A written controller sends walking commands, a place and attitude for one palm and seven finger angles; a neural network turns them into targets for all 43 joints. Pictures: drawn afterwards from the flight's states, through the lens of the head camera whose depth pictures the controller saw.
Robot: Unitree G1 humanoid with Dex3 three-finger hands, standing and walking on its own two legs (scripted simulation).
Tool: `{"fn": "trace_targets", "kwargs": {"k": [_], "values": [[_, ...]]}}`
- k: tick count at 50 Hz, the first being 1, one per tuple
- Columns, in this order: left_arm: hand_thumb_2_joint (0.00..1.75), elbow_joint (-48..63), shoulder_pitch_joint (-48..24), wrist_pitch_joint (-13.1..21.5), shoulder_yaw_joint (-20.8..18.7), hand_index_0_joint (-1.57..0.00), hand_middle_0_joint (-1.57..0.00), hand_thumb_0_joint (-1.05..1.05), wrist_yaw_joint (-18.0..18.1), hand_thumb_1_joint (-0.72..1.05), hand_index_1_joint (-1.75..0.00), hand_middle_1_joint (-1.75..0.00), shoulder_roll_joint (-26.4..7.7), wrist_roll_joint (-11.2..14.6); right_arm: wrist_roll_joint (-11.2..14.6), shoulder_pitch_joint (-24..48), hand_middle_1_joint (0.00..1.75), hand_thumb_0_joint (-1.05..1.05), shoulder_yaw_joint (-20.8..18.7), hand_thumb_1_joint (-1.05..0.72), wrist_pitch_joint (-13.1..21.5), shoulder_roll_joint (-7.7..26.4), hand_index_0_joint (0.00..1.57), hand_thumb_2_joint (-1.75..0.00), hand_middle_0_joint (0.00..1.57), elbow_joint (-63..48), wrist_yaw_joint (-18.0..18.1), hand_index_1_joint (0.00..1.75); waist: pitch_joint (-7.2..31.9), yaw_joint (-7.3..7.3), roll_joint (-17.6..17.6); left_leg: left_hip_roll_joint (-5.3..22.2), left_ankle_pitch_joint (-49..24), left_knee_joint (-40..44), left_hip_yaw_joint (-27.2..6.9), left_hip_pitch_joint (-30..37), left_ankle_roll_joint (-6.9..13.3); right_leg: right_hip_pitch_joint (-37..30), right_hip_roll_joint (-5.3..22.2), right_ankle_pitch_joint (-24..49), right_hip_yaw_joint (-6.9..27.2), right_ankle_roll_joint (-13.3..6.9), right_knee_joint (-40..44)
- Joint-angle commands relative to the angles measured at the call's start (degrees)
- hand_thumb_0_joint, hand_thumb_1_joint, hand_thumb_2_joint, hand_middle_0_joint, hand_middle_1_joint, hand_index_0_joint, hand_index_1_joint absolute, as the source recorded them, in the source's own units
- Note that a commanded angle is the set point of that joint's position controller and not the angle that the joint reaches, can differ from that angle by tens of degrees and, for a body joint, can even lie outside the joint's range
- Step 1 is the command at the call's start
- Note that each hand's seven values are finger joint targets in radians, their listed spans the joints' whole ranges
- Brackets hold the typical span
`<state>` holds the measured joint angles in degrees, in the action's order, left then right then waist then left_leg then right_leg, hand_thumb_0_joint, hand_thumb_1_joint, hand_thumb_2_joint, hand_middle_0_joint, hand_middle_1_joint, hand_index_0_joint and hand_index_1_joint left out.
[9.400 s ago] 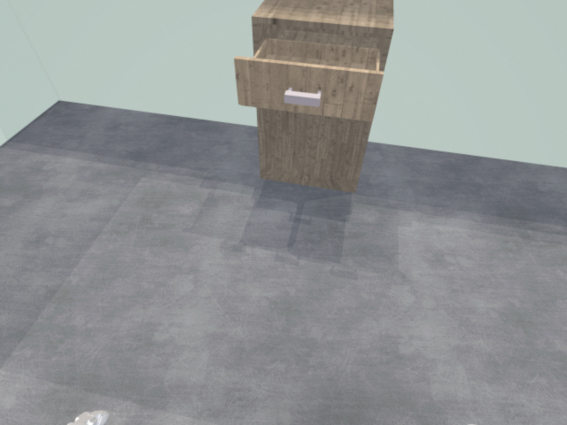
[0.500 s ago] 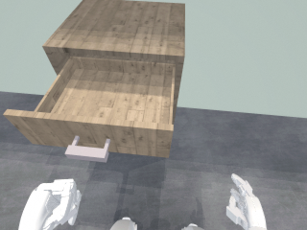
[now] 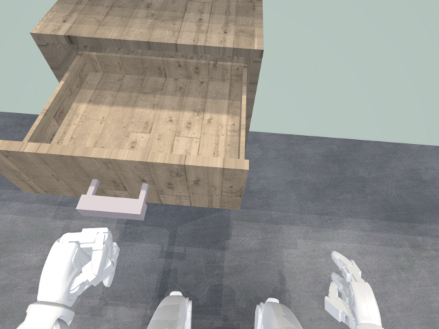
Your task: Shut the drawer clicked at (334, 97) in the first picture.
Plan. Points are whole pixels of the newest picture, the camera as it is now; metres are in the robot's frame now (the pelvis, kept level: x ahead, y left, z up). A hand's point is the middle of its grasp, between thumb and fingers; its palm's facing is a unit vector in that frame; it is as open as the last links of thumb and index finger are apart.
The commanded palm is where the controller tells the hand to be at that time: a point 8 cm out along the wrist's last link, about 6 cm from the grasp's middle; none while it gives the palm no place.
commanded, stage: bring the fist close to the handle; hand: left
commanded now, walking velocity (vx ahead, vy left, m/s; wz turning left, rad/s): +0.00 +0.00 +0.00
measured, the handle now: (116, 196) +0.34 +0.21 +0.02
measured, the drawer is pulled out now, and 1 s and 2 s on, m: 0.29 0.29 0.19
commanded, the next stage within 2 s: push the drawer shut in 0.64 s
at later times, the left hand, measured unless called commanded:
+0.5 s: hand (117, 256) +0.23 +0.18 +0.02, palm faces -0.05 -1.00 -0.05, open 3.2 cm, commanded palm +0.21 +0.24 +0.03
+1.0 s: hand (120, 244) +0.25 +0.18 +0.02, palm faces -0.06 -1.00 -0.05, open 3.2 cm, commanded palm +0.24 +0.24 +0.03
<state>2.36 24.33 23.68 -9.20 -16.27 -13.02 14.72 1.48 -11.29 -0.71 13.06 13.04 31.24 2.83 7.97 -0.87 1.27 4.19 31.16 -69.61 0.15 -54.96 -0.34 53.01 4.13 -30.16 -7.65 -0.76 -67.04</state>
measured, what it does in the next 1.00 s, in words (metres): stands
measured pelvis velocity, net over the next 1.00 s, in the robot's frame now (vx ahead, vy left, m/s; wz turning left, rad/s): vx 0.00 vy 0.01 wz -0.01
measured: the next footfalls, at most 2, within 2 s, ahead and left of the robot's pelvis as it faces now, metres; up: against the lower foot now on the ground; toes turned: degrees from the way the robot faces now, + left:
none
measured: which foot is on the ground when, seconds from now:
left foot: down 0.00-1.00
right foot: down 0.00-1.00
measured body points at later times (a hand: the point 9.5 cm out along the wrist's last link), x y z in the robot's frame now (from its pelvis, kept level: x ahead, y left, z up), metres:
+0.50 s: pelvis +0.00 +0.01 -0.02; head +0.09 +0.02 +0.42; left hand +0.23 +0.24 +0.03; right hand +0.18 -0.23 -0.10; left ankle +0.02 +0.12 -0.64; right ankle +0.02 -0.12 -0.64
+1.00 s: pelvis +0.00 +0.01 -0.02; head +0.10 +0.02 +0.42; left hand +0.25 +0.24 +0.02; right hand +0.19 -0.24 -0.10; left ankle +0.02 +0.12 -0.64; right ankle +0.02 -0.12 -0.64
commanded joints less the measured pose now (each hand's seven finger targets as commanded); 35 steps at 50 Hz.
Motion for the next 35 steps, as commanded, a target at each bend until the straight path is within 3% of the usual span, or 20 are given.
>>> {"fn": "trace_targets", "kwargs": {"k": [1, 8, 10, 12, 15, 16, 20, 21, 25, 30, 32, 35], "values": [[0.9, 11.23, 1.97, 3.27, -3.1, -1.4, -1.4, 0.0, 1.08, 0.9, -1.6, -1.6, -4.77, 0.35, -0.03, 2.01, 0.3, 0.0, -3.0, -0.9, 2.41, 6.99, 0.2, -0.9, 0.2, -9.58, -0.04, 0.3, 15.59, 0.75, 1.67, -3.61, -16.25, 9.87, -1.52, 8.44, 1.41, -9.33, -3.68, 12.33, 3.52, -0.49, 8.32], [0.9, 8.69, -3.37, 4.34, -2.35, -1.4, -1.4, 0.0, 2.2, 0.9, -1.6, -1.6, -5.01, -0.46, -0.36, 2.12, 0.3, 0.0, -2.8, -0.9, 1.1, 7.66, 0.2, -0.9, 0.2, -9.61, -0.37, 0.3, 13.89, -0.41, 0.14, -3.48, -12.31, 7.43, -1.8, 4.41, 1.36, -4.51, -3.8, 8.32, 3.63, -0.48, 6.61], [0.9, 8.7, -5.91, 4.99, -2.29, -1.4, -1.4, 0.0, 2.38, 0.9, -1.6, -1.6, -5.62, -0.82, -0.67, 2.04, 0.3, 0.0, -2.65, -0.9, 0.99, 7.97, 0.2, -0.9, 0.2, -9.41, -0.35, 0.3, 14.45, -0.48, 1.48, -3.45, -12.35, 6.5, -1.98, 3.7, 1.43, -3.07, -3.8, 8.1, 3.63, -0.65, 5.38], [0.9, 8.58, -7.37, 5.43, -1.34, -1.4, -1.4, 0.0, 2.28, 0.9, -1.6, -1.6, -5.1, -0.92, -0.68, 1.61, 0.3, 0.0, -2.54, -0.9, 0.86, 8.23, 0.2, -0.9, 0.2, -9.79, -0.51, 0.3, 15.56, -0.79, 1.57, -3.5, -11.95, 6.08, -2.09, 3.74, 1.42, -1.91, -3.73, 7.67, 3.5, -0.64, 4.73], [0.9, 11.59, -5.29, 5.31, -3.32, -1.4, -1.4, 0.0, 2.39, 0.9, -1.6, -1.6, -7.28, -0.4, -0.52, 1.47, 0.3, 0.0, -2.69, -0.9, 0.54, 8.23, 0.2, -0.9, 0.2, -10.27, -0.56, 0.3, 19.35, 0.72, 3.47, -3.46, -14.32, 6.63, -2.16, 5.59, 1.36, -4.27, -3.79, 9.52, 3.75, -0.93, 4.52], [0.9, 13.08, -3.72, 5.01, -2.49, -1.4, -1.4, 0.0, 2.35, 0.9, -1.6, -1.6, -6.16, -0.17, -0.45, 1.27, 0.3, 0.0, -2.73, -0.9, 0.39, 7.87, 0.2, -0.9, 0.2, -10.76, -0.74, 0.3, 21.22, 0.86, 3.78, -3.54, -15.7, 6.65, -1.87, 6.7, 1.44, -5.23, -3.65, 11.11, 3.76, -0.79, 4.6], [0.9, 11.14, -2.62, 3.16, -3.64, -1.4, -1.4, 0.0, 3.16, 0.9, -1.6, -1.6, -6.86, -0.44, -0.09, 1.74, 0.3, 0.0, -2.88, -0.9, -0.94, 7.7, 0.2, -0.9, 0.2, -10.3, -0.67, 0.3, 18.13, 0.19, 0.87, -3.44, -14.9, 6.7, -2.02, 4.69, 1.41, -5.18, -3.94, 10.78, 3.48, -0.61, 5.19], [0.9, 10.85, -2.42, 2.99, -1.85, -1.4, -1.4, 0.0, 3.18, 0.9, -1.6, -1.6, -5.04, -0.55, -0.11, 1.78, 0.3, 0.0, -2.72, -0.9, -1.08, 7.56, 0.2, -0.9, 0.2, -10.75, -0.72, 0.3, 16.95, -0.23, 1.08, -3.55, -13.52, 6.88, -1.91, 4.27, 1.38, -4.38, -3.91, 9.55, 3.38, -0.47, 5.36], [0.9, 10.44, -3.79, 3.5, -1.87, -1.4, -1.4, 0.0, 3.48, 0.9, -1.6, -1.6, -5.5, -0.49, -0.26, 1.69, 0.3, 0.0, -2.61, -0.9, -1.16, 7.92, 0.2, -0.9, 0.2, -10.65, -0.46, 0.3, 15.57, -0.7, 0.21, -3.55, -11.08, 6.58, -2.29, 3.0, 1.44, -3.0, -4.06, 6.89, 3.35, -0.55, 5.53], [0.9, 11.0, -3.63, 4.49, -2.14, -1.4, -1.4, 0.0, 3.25, 0.9, -1.6, -1.6, -6.18, -0.57, -0.37, 1.32, 0.3, 0.0, -2.65, -0.9, -1.08, 8.0, 0.2, -0.9, 0.2, -10.83, -0.31, 0.3, 16.55, -0.53, 0.43, -3.54, -12.14, 6.13, -2.17, 3.5, 1.46, -3.33, -4.09, 8.06, 3.53, -0.63, 5.19], [0.9, 12.28, -3.15, 4.76, -1.87, -1.4, -1.4, 0.0, 2.99, 0.9, -1.6, -1.6, -5.87, -0.34, -0.32, 1.27, 0.3, 0.0, -2.55, -0.9, -1.14, 7.81, 0.2, -0.9, 0.2, -11.11, -0.49, 0.3, 17.57, -0.17, 2.14, -3.66, -12.61, 6.36, -2.05, 4.2, 1.37, -3.85, -3.97, 8.5, 3.59, -0.7, 5.12], [0.9, 11.08, -2.79, 4.5, -3.41, -1.4, -1.4, 0.0, 3.19, 0.9, -1.6, -1.6, -7.19, -0.49, -0.22, 1.58, 0.3, 0.0, -2.74, -0.9, -1.45, 7.92, 0.2, -0.9, 0.2, -10.92, -0.3, 0.3, 16.63, -0.18, 0.94, -3.55, -12.25, 6.11, -1.94, 3.21, 1.44, -3.84, -4.07, 8.06, 3.81, -0.67, 5.32]]}}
